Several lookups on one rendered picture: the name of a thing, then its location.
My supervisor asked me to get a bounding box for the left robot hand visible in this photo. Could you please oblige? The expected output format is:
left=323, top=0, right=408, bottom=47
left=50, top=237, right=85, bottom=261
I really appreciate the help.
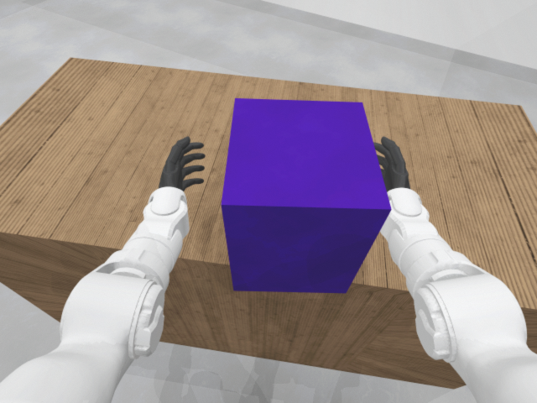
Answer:
left=159, top=137, right=206, bottom=191

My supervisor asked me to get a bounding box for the carton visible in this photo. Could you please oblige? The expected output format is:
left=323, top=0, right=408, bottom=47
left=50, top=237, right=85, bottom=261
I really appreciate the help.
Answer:
left=222, top=98, right=392, bottom=293

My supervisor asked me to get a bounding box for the right robot upper arm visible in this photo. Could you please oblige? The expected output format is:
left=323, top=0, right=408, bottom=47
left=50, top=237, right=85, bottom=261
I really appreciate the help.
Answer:
left=414, top=274, right=537, bottom=403

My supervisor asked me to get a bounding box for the robot left forearm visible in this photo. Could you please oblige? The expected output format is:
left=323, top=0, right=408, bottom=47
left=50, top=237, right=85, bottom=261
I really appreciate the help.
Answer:
left=60, top=186, right=190, bottom=341

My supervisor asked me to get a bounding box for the left robot upper arm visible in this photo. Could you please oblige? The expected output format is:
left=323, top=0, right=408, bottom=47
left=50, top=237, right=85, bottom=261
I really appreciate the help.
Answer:
left=0, top=272, right=164, bottom=403

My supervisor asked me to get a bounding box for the pedestal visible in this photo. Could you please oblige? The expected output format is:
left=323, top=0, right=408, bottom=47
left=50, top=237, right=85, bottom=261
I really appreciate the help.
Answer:
left=0, top=57, right=537, bottom=389

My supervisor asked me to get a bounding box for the right robot hand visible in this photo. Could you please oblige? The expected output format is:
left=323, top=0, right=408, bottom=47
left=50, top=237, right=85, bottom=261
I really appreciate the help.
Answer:
left=373, top=137, right=410, bottom=192

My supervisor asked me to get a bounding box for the robot right forearm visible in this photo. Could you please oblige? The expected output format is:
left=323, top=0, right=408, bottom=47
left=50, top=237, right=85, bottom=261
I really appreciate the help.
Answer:
left=380, top=188, right=527, bottom=342

